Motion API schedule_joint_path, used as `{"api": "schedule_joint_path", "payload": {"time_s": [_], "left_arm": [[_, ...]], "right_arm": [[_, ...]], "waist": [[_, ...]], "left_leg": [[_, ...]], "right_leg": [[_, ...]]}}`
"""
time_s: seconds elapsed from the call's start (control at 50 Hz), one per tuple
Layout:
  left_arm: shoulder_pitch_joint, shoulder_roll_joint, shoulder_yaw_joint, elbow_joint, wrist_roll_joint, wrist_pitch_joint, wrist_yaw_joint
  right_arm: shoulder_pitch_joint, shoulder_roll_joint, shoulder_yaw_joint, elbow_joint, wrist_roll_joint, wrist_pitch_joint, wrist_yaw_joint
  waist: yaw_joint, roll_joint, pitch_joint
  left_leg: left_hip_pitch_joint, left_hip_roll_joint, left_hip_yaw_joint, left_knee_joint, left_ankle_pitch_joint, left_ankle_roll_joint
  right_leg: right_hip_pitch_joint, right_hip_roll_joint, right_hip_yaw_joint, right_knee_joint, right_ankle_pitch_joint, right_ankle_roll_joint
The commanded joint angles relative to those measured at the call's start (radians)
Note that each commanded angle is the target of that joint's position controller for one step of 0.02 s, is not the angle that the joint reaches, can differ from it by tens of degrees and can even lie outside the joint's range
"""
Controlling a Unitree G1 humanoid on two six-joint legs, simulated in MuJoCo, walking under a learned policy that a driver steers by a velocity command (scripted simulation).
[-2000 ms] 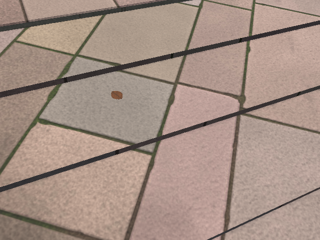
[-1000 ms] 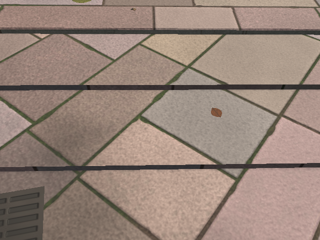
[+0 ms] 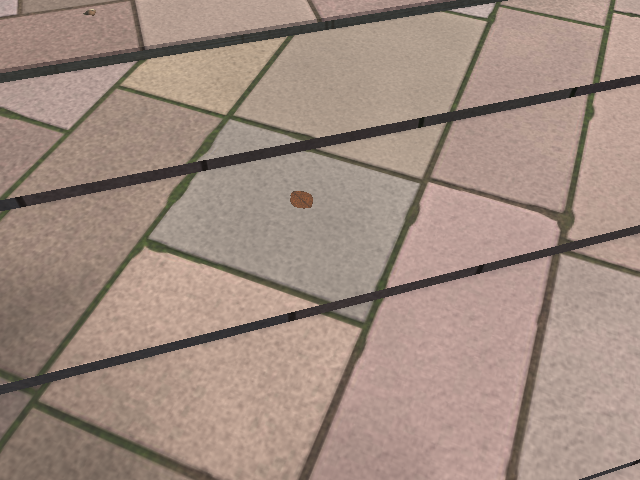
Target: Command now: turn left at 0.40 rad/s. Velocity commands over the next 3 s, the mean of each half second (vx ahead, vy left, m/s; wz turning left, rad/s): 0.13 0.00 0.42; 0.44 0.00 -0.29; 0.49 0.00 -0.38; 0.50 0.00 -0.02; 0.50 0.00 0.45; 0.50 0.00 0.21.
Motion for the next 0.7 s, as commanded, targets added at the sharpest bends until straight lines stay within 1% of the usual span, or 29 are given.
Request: {"api": "schedule_joint_path", "payload": {"time_s": [0.02, 0.04, 0.06, 0.08, 0.1, 0.12, 0.14, 0.16, 0.2, 0.22, 0.24, 0.28, 0.32, 0.36, 0.38, 0.4, 0.42, 0.44, 0.46, 0.48, 0.5, 0.52, 0.54, 0.56, 0.58, 0.62, 0.64, 0.66, 0.7], "left_arm": [[0.057, 0.091, 0.037, -0.065, -0.001, -0.007, 0.004], [0.081, 0.113, 0.045, -0.061, -0.001, -0.009, 0.003], [0.099, 0.150, 0.056, -0.058, 0.003, -0.009, 0.003], [0.099, 0.179, 0.061, -0.060, 0.010, -0.014, 0.001], [0.076, 0.148, 0.047, -0.084, 0.020, -0.024, 0.003], [0.048, 0.126, 0.036, -0.102, 0.019, -0.033, 0.004], [0.003, 0.126, 0.035, -0.113, 0.010, -0.041, 0.005], [-0.014, 0.137, 0.039, -0.112, 0.000, -0.046, 0.006], [0.028, 0.154, 0.043, -0.096, 0.001, -0.041, 0.014], [0.062, 0.160, 0.047, -0.090, -0.001, -0.036, 0.017], [0.080, 0.165, 0.050, -0.086, -0.005, -0.034, 0.017], [0.103, 0.182, 0.057, -0.082, -0.012, -0.037, 0.010], [0.110, 0.200, 0.064, -0.079, -0.018, -0.047, -0.005], [0.120, 0.207, 0.067, -0.069, -0.032, -0.058, -0.026], [0.110, 0.206, 0.066, -0.065, -0.042, -0.061, -0.035], [0.095, 0.198, 0.063, -0.061, -0.053, -0.063, -0.042], [0.101, 0.166, 0.051, -0.054, -0.052, -0.070, -0.048], [0.091, 0.107, 0.026, -0.055, -0.031, -0.081, -0.053], [0.033, 0.018, -0.005, -0.130, 0.004, -0.097, -0.056], [0.008, 0.091, 0.015, -0.133, -0.031, -0.110, -0.054], [0.013, 0.132, 0.027, -0.137, -0.063, -0.112, -0.059], [0.023, 0.135, 0.028, -0.124, -0.067, -0.113, -0.064], [0.029, 0.136, 0.031, -0.110, -0.052, -0.114, -0.063], [0.042, 0.137, 0.035, -0.101, -0.043, -0.111, -0.064], [0.069, 0.123, 0.034, -0.085, -0.041, -0.106, -0.068], [0.110, 0.085, 0.027, -0.066, -0.046, -0.097, -0.069], [0.107, 0.076, 0.026, -0.069, -0.047, -0.091, -0.065], [0.096, 0.061, 0.023, -0.076, -0.046, -0.086, -0.060], [0.054, 0.042, 0.013, -0.106, -0.040, -0.084, -0.057]], "right_arm": [[-0.056, -0.159, -0.033, -0.086, 0.001, -0.006, -0.009], [-0.082, -0.149, -0.030, -0.102, 0.006, -0.002, -0.010], [-0.096, -0.127, -0.023, -0.114, 0.011, 0.003, -0.011], [-0.063, -0.106, -0.019, -0.115, 0.007, 0.008, -0.009], [-0.046, -0.139, -0.034, -0.112, 0.001, 0.013, -0.008], [-0.032, -0.165, -0.050, -0.103, 0.009, 0.020, -0.005], [-0.026, -0.147, -0.050, -0.097, 0.016, 0.032, -0.006], [-0.043, -0.117, -0.040, -0.102, 0.016, 0.039, -0.005], [-0.088, -0.086, -0.026, -0.125, 0.014, 0.041, 0.002], [-0.106, -0.078, -0.021, -0.141, 0.016, 0.040, 0.012], [-0.130, -0.069, -0.014, -0.157, 0.020, 0.039, 0.022], [-0.176, -0.055, -0.003, -0.189, 0.021, 0.038, 0.039], [-0.188, -0.058, 0.001, -0.205, 0.018, 0.034, 0.048], [-0.162, -0.065, 0.000, -0.199, 0.014, 0.029, 0.049], [-0.125, -0.067, -0.002, -0.185, 0.012, 0.027, 0.049], [-0.061, -0.068, -0.005, -0.155, 0.008, 0.025, 0.048], [0.037, -0.092, -0.020, -0.113, 0.008, 0.025, 0.041], [0.170, -0.138, -0.044, -0.074, 0.013, 0.025, 0.031], [0.267, -0.252, -0.065, -0.068, -0.004, 0.015, 0.017], [0.245, -0.239, -0.060, -0.085, -0.006, -0.011, 0.025], [0.192, -0.185, -0.042, -0.093, -0.004, -0.031, 0.028], [0.153, -0.130, -0.028, -0.092, -0.003, -0.045, 0.028], [0.109, -0.098, -0.017, -0.095, -0.006, -0.051, 0.028], [0.079, -0.082, -0.010, -0.098, -0.014, -0.058, 0.026], [0.069, -0.075, -0.009, -0.101, -0.023, -0.064, 0.023], [0.101, -0.081, -0.014, -0.091, -0.039, -0.074, 0.017], [0.115, -0.077, -0.014, -0.084, -0.042, -0.077, 0.014], [0.131, -0.072, -0.012, -0.075, -0.046, -0.076, 0.010], [0.132, -0.063, -0.008, -0.071, -0.039, -0.072, 0.005]], "waist": [[0.035, 0.148, -0.125], [0.042, 0.085, -0.122], [0.043, -0.031, -0.101], [0.031, -0.166, -0.101], [0.027, -0.160, -0.111], [0.008, -0.069, -0.099], [-0.015, -0.031, -0.069], [-0.011, -0.038, -0.040], [0.022, -0.068, -0.043], [0.042, -0.077, -0.074], [0.059, -0.082, -0.090], [0.083, -0.097, -0.083], [0.085, -0.106, -0.060], [0.069, -0.119, -0.045], [0.041, -0.117, -0.042], [0.002, -0.108, -0.048], [-0.041, -0.079, -0.080], [-0.103, -0.010, -0.148], [-0.121, 0.255, -0.200], [-0.138, 0.150, -0.188], [-0.112, 0.129, -0.098], [-0.088, 0.142, -0.034], [-0.063, 0.113, 0.003], [-0.039, 0.124, 0.029], [-0.023, 0.128, 0.027], [-0.019, 0.101, 0.011], [-0.021, 0.087, 0.018], [-0.024, 0.089, 0.029], [-0.027, 0.083, 0.055]], "left_leg": [[-0.031, 0.154, -0.261, -0.102, 0.317, 0.164], [-0.091, 0.108, -0.204, -0.043, 0.264, 0.125], [-0.181, 0.030, -0.098, 0.078, 0.143, 0.065], [-0.249, -0.041, 0.016, 0.237, -0.123, 0.016], [-0.295, -0.010, 0.019, 0.487, -0.368, -0.010], [-0.309, 0.010, -0.011, 0.615, -0.370, -0.015], [-0.323, 0.036, -0.013, 0.627, -0.309, -0.021], [-0.352, 0.053, 0.002, 0.578, -0.238, -0.030], [-0.342, 0.053, 0.053, 0.502, -0.161, -0.056], [-0.329, 0.058, 0.076, 0.450, -0.138, -0.063], [-0.309, 0.066, 0.090, 0.391, -0.123, -0.062], [-0.268, 0.076, 0.118, 0.292, -0.120, -0.048], [-0.206, 0.066, 0.148, 0.198, -0.128, -0.020], [-0.117, 0.039, 0.183, 0.100, -0.129, 0.018], [-0.050, 0.024, 0.201, 0.026, -0.097, 0.039], [0.059, -0.001, 0.227, -0.064, -0.035, 0.061], [0.225, -0.032, 0.234, -0.112, -0.007, 0.087], [0.425, 0.016, 0.137, -0.131, 0.018, 0.121], [0.620, 0.297, -0.332, -0.217, 0.012, 0.257], [0.547, 0.429, -0.540, -0.319, -0.053, 0.394], [0.492, 0.412, -0.435, -0.336, -0.089, 0.380], [0.431, 0.350, -0.312, -0.346, -0.117, 0.330], [0.373, 0.306, -0.231, -0.373, -0.085, 0.289], [0.316, 0.280, -0.158, -0.397, 0.007, 0.259], [0.287, 0.256, -0.093, -0.411, 0.102, 0.240], [0.274, 0.246, 0.012, -0.415, 0.276, 0.235], [0.267, 0.241, 0.058, -0.419, 0.321, 0.231], [0.276, 0.246, 0.085, -0.420, 0.351, 0.227], [0.260, 0.225, 0.156, -0.436, 0.353, 0.206]], "right_leg": [[0.077, -0.044, 0.054, -0.007, 0.132, -0.003], [0.124, -0.096, 0.090, -0.073, 0.175, -0.025], [0.168, -0.200, 0.185, -0.160, 0.283, -0.078], [0.198, -0.371, 0.333, -0.228, 0.456, -0.180], [0.193, -0.483, 0.401, -0.238, 0.614, -0.268], [0.172, -0.484, 0.362, -0.233, 0.656, -0.280], [0.161, -0.438, 0.273, -0.232, 0.617, -0.242], [0.171, -0.399, 0.206, -0.243, 0.581, -0.209], [0.215, -0.350, 0.112, -0.243, 0.629, -0.191], [0.252, -0.347, 0.087, -0.259, 0.559, -0.189], [0.273, -0.347, 0.069, -0.277, 0.452, -0.186], [0.264, -0.359, 0.054, -0.324, 0.238, -0.180], [0.220, -0.363, 0.038, -0.351, 0.116, -0.169], [0.175, -0.370, 0.026, -0.347, 0.065, -0.158], [0.143, -0.369, 0.012, -0.323, 0.065, -0.145], [0.088, -0.357, -0.017, -0.272, 0.078, -0.126], [0.003, -0.327, -0.063, -0.170, 0.130, -0.098], [-0.111, -0.269, -0.144, 0.037, 0.176, -0.040], [-0.447, -0.137, -0.207, 0.423, -0.167, 0.068], [-0.589, -0.100, -0.032, 0.624, -0.295, 0.089], [-0.652, -0.152, 0.017, 0.687, -0.232, 0.074], [-0.655, -0.189, 0.024, 0.674, -0.137, 0.055], [-0.635, -0.206, 0.036, 0.630, -0.047, 0.049], [-0.590, -0.215, 0.049, 0.598, 0.025, 0.053], [-0.556, -0.208, 0.053, 0.602, 0.086, 0.058], [-0.548, -0.176, 0.073, 0.624, 0.152, 0.078], [-0.564, -0.163, 0.090, 0.613, 0.177, 0.089], [-0.600, -0.151, 0.095, 0.626, 0.183, 0.097], [-0.618, -0.141, 0.084, 0.532, 0.243, 0.100]]}}
Next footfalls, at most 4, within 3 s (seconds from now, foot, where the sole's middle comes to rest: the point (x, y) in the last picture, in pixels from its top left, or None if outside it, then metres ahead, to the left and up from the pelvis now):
0.44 left None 0.03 0.18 -0.77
0.90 right None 0.41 0.05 -0.73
1.32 left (195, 376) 0.66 0.29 -0.71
1.74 right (337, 355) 0.72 -0.01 -0.73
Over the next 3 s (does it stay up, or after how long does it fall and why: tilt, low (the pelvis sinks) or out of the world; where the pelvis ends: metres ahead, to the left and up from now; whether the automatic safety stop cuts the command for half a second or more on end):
stays up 1.26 0.11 0.10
